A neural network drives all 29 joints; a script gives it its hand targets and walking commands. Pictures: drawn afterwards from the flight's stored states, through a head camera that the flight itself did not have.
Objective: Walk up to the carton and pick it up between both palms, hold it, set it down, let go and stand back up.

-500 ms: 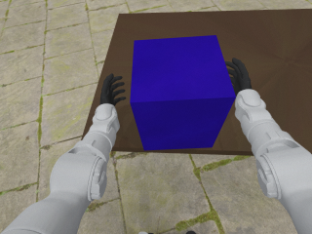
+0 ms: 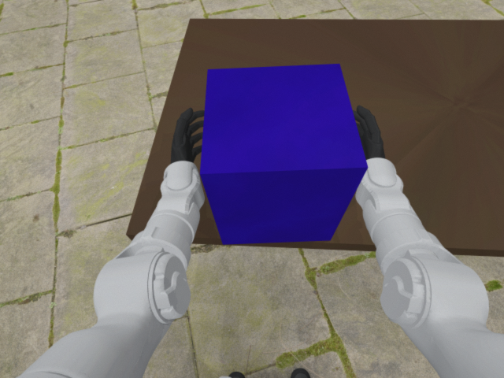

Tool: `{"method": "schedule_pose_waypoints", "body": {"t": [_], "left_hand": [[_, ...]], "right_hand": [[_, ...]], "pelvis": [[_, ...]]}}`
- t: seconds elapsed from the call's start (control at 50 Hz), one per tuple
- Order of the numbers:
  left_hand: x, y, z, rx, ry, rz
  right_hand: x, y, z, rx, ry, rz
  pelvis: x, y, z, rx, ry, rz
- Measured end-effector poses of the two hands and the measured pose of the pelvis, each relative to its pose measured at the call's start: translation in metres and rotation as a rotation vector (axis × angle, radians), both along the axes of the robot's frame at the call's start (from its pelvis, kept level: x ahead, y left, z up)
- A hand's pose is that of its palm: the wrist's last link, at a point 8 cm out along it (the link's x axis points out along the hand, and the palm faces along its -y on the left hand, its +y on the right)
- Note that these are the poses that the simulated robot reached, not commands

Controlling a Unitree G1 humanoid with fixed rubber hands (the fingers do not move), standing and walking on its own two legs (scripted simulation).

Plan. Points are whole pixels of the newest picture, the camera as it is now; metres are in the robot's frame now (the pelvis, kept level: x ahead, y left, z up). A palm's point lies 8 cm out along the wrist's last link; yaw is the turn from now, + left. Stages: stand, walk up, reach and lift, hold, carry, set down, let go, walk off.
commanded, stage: reach and lift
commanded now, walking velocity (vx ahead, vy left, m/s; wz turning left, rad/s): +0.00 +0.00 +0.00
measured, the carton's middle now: (275, 163) +0.45 +0.01 +0.02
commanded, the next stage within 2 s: none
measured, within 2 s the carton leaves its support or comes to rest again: leaves its support in 1.44 s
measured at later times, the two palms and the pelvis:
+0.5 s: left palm (182, 165) +0.42 +0.17 +0.06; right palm (369, 165) +0.43 -0.14 +0.06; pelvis +0.02 +0.00 +0.01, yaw +0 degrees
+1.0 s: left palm (183, 165) +0.42 +0.16 +0.06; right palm (369, 166) +0.43 -0.14 +0.06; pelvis +0.02 +0.00 +0.01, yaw +0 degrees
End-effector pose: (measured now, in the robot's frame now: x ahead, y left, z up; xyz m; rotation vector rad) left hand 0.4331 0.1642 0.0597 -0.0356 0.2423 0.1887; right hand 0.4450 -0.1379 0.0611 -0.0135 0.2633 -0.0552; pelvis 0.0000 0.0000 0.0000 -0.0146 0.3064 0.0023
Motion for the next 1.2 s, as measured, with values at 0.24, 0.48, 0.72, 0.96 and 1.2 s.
{"method": "schedule_pose_waypoints", "body": {"t": [0.24, 0.48, 0.72, 0.96, 1.2], "left_hand": [[-0.014, 0.001, 0.001, 0.011, 0.017, -0.003], [-0.014, 0.001, -0.002, -0.005, 0.005, -0.001], [-0.013, 0.001, -0.002, 0.010, 0.014, -0.008], [-0.014, 0.001, -0.002, 0.003, 0.009, -0.006], [-0.023, 0.002, 0.002, 0.021, -0.037, -0.006]], "right_hand": [[-0.018, 0.002, -0.002, -0.017, -0.015, -0.006], [-0.018, 0.002, 0.000, -0.073, -0.026, 0.005], [-0.018, 0.002, -0.002, -0.068, -0.028, 0.002], [-0.019, 0.002, -0.002, -0.071, -0.040, 0.000], [-0.027, 0.004, 0.004, -0.120, -0.100, 0.013]], "pelvis": [[0.014, 0.002, 0.011, 0.008, -0.126, 0.001], [0.021, 0.002, 0.014, 0.005, -0.131, 0.004], [0.023, 0.004, 0.014, 0.005, -0.148, -0.002], [0.023, 0.004, 0.014, 0.004, -0.140, 0.003], [0.019, 0.002, 0.014, 0.004, -0.121, 0.003]]}}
